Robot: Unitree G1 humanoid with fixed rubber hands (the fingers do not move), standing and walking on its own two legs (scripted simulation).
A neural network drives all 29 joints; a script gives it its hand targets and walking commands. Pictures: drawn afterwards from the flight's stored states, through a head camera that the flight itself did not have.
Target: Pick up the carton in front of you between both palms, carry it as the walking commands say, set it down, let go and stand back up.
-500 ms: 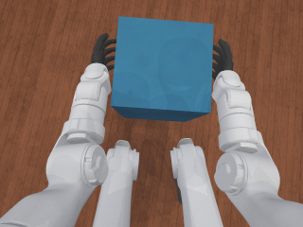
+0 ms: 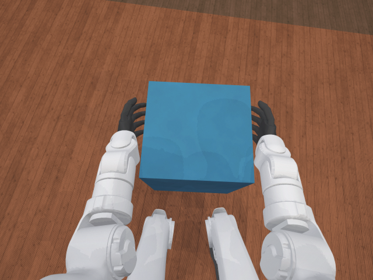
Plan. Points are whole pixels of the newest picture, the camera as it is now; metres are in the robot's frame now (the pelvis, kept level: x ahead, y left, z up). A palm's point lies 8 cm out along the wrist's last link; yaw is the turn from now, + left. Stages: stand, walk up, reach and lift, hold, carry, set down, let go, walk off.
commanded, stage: reach and lift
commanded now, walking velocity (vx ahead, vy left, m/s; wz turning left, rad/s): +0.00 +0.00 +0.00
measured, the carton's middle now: (194, 146) +0.42 -0.01 -0.11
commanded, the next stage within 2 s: hold in 1.86 s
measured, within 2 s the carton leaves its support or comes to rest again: neither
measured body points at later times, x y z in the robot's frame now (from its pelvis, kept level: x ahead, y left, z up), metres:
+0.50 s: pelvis +0.05 +0.00 +0.14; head +0.13 +0.00 +0.59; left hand +0.40 +0.14 +0.10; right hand +0.39 -0.16 +0.11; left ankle +0.08 +0.13 -0.54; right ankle +0.08 -0.13 -0.54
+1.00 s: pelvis +0.06 +0.00 +0.20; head +0.03 +0.00 +0.65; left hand +0.37 +0.15 +0.21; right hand +0.37 -0.16 +0.21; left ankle +0.08 +0.13 -0.54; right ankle +0.08 -0.13 -0.54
